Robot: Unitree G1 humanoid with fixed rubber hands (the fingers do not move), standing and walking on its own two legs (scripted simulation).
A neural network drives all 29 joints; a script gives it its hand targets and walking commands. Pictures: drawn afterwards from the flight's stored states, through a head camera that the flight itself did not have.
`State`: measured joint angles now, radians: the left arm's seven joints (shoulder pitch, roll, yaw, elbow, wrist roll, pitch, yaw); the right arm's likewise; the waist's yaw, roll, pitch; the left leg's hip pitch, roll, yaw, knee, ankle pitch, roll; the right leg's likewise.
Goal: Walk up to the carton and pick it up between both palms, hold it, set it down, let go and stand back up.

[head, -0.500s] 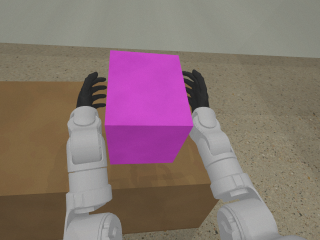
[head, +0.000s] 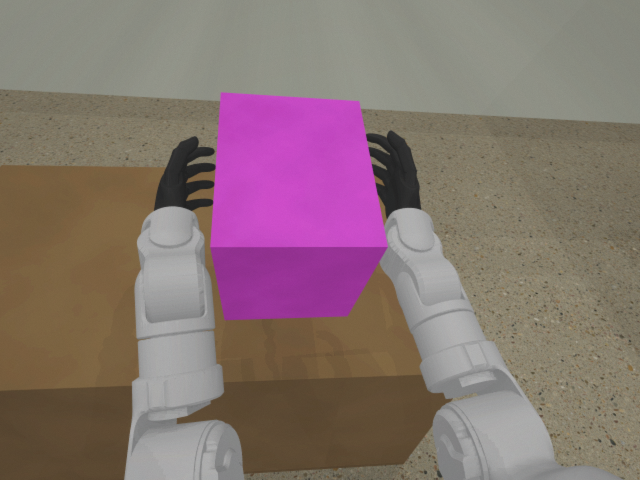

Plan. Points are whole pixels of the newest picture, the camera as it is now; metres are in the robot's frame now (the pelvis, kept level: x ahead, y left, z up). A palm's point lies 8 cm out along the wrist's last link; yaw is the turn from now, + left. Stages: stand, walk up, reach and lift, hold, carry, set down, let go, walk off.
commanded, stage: set down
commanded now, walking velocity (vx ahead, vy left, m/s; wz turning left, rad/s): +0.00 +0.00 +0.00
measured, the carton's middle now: (289, 214) +0.39 +0.02 +0.15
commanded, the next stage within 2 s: none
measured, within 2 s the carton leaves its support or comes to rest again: neither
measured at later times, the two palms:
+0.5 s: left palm (199, 239) +0.38 +0.13 +0.12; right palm (393, 213) +0.39 -0.12 +0.14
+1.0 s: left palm (199, 250) +0.39 +0.14 +0.09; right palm (383, 216) +0.41 -0.12 +0.12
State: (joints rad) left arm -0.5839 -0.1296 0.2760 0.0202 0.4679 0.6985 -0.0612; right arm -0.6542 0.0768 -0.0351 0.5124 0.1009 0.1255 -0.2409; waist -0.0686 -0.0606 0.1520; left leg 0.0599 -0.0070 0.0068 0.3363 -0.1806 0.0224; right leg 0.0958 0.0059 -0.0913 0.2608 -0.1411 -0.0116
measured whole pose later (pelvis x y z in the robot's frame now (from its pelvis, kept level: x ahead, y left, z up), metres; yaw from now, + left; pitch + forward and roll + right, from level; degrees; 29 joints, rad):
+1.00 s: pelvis +0.02 -0.02 +0.00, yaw -1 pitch -3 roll +0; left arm -0.57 -0.16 0.39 0.55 0.41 0.18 0.03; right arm -0.70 0.12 -0.33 0.93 -0.20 -0.31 -0.13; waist 0.03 -0.05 0.06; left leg -0.07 0.01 0.01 0.28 -0.16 0.00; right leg -0.05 0.02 -0.09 0.23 -0.13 -0.03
